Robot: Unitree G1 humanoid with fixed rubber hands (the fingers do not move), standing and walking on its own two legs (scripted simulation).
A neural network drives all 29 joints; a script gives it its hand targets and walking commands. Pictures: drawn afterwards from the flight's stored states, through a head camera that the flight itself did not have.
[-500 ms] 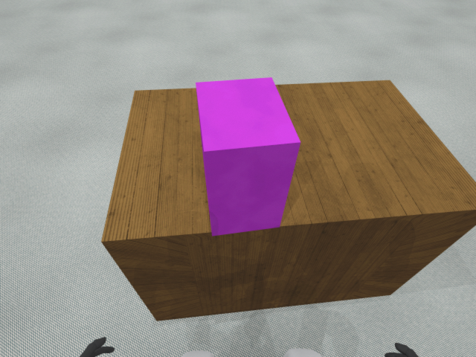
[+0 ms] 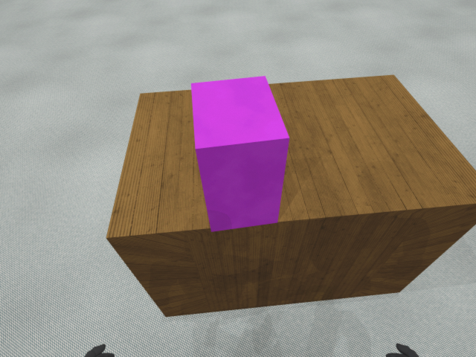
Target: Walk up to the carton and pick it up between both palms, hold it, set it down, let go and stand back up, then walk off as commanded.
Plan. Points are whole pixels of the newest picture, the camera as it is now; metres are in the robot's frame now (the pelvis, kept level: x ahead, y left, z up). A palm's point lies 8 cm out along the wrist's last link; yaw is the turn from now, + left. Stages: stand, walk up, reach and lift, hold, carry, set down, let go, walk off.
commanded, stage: walk up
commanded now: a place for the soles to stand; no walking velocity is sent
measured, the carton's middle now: (237, 157) +0.51 +0.03 +0.01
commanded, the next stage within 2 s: none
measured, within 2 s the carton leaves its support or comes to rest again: neither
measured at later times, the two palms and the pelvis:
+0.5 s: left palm out of the picture +0.10 +0.29 -0.10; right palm out of the picture +0.09 -0.28 -0.11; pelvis +0.01 +0.00 +0.00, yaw +0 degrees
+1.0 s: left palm out of the picture +0.11 +0.29 -0.10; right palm out of the picture +0.10 -0.28 -0.11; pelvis +0.01 +0.00 +0.00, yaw +0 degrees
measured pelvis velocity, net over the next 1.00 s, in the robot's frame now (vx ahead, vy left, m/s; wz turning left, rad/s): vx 0.01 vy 0.00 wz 0.00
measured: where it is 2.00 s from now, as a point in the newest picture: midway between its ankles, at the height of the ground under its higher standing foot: outside the picture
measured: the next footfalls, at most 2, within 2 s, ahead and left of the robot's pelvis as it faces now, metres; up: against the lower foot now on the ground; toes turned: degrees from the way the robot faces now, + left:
none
